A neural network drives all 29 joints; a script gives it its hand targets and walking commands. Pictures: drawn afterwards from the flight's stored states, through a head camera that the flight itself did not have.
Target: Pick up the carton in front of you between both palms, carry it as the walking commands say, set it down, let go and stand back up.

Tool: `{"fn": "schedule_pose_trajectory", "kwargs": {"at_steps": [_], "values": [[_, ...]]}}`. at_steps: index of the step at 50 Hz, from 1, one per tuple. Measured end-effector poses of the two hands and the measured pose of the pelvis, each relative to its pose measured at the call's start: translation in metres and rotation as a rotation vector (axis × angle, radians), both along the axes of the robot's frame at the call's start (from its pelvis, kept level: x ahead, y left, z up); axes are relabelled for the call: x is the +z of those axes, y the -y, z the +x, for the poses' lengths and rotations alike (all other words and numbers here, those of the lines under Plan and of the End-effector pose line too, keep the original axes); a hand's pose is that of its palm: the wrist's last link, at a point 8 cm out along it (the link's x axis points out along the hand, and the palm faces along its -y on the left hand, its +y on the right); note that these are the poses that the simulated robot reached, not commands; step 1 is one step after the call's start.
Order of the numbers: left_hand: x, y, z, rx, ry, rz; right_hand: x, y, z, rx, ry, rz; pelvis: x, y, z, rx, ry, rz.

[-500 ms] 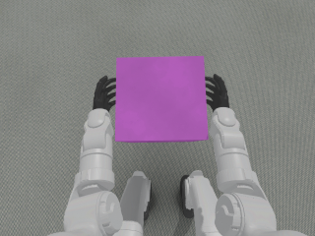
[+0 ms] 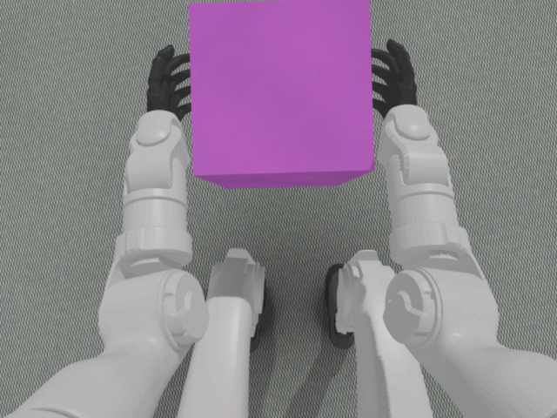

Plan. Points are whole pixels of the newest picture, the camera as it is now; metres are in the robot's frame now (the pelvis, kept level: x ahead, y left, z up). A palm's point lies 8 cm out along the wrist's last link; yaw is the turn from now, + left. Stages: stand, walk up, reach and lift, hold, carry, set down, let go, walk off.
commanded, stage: set down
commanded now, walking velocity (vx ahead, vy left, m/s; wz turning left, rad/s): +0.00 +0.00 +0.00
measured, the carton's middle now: (281, 116) +0.50 +0.04 -0.17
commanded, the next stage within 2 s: none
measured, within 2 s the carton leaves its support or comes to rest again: rests again in 0.96 s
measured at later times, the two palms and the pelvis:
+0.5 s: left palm (190, 121) +0.52 +0.20 -0.25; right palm (358, 115) +0.54 -0.10 -0.25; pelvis -0.01 +0.00 -0.10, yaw +0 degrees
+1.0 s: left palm (199, 127) +0.52 +0.20 -0.31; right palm (352, 120) +0.55 -0.10 -0.31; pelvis -0.01 +0.00 -0.15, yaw +1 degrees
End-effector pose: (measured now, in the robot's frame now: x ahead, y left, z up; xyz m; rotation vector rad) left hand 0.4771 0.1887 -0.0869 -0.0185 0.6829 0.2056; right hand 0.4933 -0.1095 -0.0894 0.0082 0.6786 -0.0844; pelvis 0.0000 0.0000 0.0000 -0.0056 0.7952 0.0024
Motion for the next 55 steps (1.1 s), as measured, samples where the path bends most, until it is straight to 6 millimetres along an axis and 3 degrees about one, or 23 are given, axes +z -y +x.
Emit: {"fn": "schedule_pose_trajectory", "kwargs": {"at_steps": [16,32,39,55], "values": [[-0.101,-0.009,0.026,-0.007,-0.020,0.020,-0.102,-0.009,0.029,0.024,-0.017,-0.014,-0.068,0.002,-0.011,0.001,-0.019,-0.005],[-0.203,-0.018,0.050,-0.028,-0.044,0.008,-0.202,-0.016,0.055,0.053,-0.041,-0.035,-0.124,-0.004,-0.009,0.012,0.062,-0.018],[-0.217,-0.018,0.056,-0.007,-0.039,0.010,-0.212,-0.018,0.066,0.057,-0.035,-0.043,-0.139,-0.004,-0.005,0.022,0.096,-0.026],[-0.227,-0.016,0.046,-0.054,-0.073,0.011,-0.226,-0.011,0.053,0.075,-0.068,-0.026,-0.154,0.002,-0.014,0.017,0.155,-0.003]]}}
